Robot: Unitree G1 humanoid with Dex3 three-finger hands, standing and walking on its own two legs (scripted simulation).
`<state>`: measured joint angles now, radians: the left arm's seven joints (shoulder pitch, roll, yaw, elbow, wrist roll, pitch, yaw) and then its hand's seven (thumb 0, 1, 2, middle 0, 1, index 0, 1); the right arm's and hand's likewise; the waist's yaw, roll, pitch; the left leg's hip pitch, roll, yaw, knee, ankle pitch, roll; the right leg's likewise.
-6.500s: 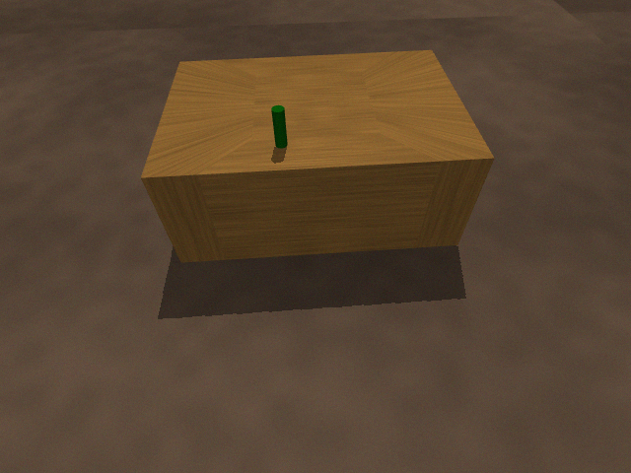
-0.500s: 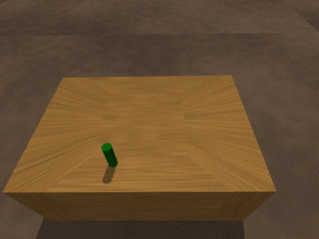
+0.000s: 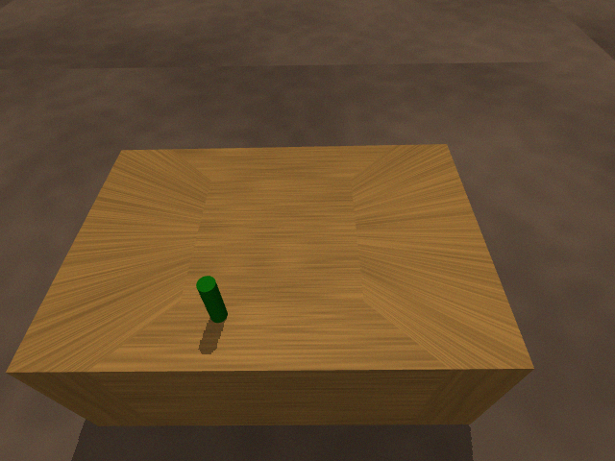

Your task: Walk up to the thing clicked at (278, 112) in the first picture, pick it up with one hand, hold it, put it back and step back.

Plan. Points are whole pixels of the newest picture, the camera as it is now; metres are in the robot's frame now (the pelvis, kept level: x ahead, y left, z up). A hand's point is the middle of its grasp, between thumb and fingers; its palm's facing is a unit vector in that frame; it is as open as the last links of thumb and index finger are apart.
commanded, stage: stand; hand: left
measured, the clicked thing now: (212, 300) +0.50 +0.24 -0.26
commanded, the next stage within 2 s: go down in 0.20 s
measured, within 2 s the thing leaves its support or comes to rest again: neither
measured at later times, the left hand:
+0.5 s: hand out of the picture +0.14 +0.25 -0.15, palm faces +0.04 -0.94 -0.34, open 10.0 cm
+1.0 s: hand out of the picture +0.16 +0.27 -0.14, palm faces +0.06 -0.94 -0.33, open 17.3 cm
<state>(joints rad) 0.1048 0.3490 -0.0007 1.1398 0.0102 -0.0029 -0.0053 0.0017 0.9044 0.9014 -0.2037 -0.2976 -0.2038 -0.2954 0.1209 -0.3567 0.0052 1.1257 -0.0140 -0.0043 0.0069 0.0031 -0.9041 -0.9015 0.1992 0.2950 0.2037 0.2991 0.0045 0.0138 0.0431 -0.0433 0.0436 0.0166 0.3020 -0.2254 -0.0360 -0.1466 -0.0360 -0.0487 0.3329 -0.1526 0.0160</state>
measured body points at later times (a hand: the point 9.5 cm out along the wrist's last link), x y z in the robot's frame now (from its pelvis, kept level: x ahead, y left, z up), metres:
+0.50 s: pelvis -0.02 +0.00 -0.01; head +0.03 +0.00 +0.43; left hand +0.14 +0.29 -0.13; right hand +0.14 -0.29 -0.13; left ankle -0.04 +0.14 -0.75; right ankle +0.02 -0.13 -0.75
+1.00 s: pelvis +0.00 +0.02 -0.03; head +0.04 +0.02 +0.42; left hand +0.15 +0.31 -0.12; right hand +0.15 -0.26 -0.12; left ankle -0.04 +0.14 -0.75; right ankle +0.02 -0.13 -0.75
